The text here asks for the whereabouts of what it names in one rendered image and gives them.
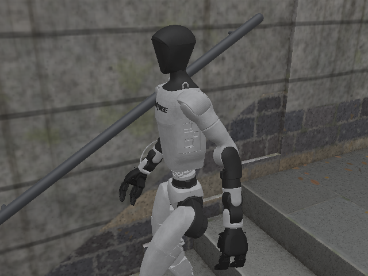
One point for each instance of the right robot hand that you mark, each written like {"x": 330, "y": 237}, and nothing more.
{"x": 135, "y": 178}

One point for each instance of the robot right upper arm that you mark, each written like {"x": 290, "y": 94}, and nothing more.
{"x": 157, "y": 87}

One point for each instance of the robot right forearm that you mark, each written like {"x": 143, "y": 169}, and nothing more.
{"x": 153, "y": 158}

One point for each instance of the left robot thigh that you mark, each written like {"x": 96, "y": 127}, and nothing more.
{"x": 166, "y": 243}

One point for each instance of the left robot hand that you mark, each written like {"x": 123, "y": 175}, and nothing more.
{"x": 232, "y": 242}

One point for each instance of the robot left forearm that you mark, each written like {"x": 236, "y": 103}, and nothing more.
{"x": 232, "y": 198}

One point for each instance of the robot left upper arm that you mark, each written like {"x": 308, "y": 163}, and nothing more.
{"x": 197, "y": 107}

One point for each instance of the humanoid robot head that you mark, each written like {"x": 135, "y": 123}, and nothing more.
{"x": 173, "y": 46}

